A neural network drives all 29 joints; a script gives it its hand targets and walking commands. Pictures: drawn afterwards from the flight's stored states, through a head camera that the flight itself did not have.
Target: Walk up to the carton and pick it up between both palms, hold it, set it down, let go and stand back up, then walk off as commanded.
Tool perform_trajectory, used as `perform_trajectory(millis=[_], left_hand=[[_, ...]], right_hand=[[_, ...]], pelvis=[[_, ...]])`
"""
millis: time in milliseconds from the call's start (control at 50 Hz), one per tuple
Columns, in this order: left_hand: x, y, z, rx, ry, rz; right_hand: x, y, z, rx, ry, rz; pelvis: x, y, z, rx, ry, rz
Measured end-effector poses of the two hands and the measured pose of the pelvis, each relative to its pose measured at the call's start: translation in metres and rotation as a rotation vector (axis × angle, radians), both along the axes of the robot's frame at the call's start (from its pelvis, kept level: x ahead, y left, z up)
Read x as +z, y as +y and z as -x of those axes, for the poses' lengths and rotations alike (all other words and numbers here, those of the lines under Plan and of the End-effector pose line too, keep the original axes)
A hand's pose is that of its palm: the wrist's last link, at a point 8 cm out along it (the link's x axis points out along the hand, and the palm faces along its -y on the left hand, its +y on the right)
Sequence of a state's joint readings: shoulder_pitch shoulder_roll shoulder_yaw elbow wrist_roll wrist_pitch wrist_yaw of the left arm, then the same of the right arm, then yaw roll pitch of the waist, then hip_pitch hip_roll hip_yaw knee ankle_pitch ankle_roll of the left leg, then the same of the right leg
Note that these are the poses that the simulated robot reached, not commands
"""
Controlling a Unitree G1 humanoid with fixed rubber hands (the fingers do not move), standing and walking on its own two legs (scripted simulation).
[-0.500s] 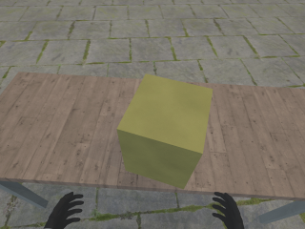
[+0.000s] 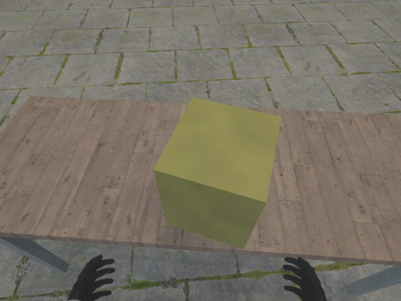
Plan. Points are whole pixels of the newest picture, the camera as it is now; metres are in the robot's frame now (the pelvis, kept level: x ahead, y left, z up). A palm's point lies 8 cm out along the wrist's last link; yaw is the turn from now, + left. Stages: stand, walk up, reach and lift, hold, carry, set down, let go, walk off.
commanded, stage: let go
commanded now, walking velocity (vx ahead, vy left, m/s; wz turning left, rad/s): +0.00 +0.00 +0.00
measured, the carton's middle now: (218, 175) +0.39 -0.04 -0.02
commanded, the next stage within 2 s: stand in 0.38 s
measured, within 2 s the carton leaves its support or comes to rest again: neither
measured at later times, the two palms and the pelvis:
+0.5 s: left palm out of the picture +0.14 +0.24 -0.08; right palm out of the picture +0.13 -0.24 -0.10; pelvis +0.00 +0.00 +0.00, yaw +0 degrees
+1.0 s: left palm out of the picture +0.08 +0.28 -0.11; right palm out of the picture +0.11 -0.28 -0.10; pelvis +0.01 +0.00 +0.00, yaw +0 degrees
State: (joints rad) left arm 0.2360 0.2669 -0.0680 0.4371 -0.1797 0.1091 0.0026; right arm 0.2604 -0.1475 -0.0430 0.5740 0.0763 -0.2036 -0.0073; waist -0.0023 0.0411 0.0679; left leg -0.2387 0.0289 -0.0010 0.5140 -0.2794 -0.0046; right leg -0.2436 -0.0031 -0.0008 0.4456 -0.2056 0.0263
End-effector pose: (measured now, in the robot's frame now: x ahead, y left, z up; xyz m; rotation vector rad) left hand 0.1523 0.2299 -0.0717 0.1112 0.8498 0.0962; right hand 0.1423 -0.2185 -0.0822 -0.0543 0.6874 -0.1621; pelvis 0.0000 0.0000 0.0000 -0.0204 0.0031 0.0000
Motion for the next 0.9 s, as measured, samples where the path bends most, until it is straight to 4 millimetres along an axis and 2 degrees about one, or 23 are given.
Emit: perform_trajectory(millis=[180,400,520,680,900], left_hand=[[-0.003,-0.005,0.006,0.025,0.013,-0.001],[-0.006,-0.007,0.006,0.023,0.027,0.0],[-0.013,0.015,0.015,0.011,0.033,-0.088],[-0.024,0.045,0.038,0.053,0.123,-0.141],[-0.034,0.052,0.063,0.078,0.219,-0.146]], right_hand=[[-0.007,-0.004,0.002,0.028,0.039,-0.002],[-0.006,-0.008,0.004,0.017,0.04,0.003],[-0.014,-0.028,0.018,0.031,0.189,0.065],[-0.011,-0.061,0.028,0.023,0.277,0.151],[-0.014,-0.066,0.031,0.023,0.299,0.159]], pelvis=[[0.0,-0.001,0.0,0.0,0.0,-0.001],[0.0,-0.001,0.0,0.0,0.0,-0.002],[0.0,-0.003,-0.003,0.001,0.004,-0.004],[0.0,-0.002,-0.005,0.001,0.007,-0.003],[0.0,-0.002,-0.006,0.001,0.008,-0.003]])
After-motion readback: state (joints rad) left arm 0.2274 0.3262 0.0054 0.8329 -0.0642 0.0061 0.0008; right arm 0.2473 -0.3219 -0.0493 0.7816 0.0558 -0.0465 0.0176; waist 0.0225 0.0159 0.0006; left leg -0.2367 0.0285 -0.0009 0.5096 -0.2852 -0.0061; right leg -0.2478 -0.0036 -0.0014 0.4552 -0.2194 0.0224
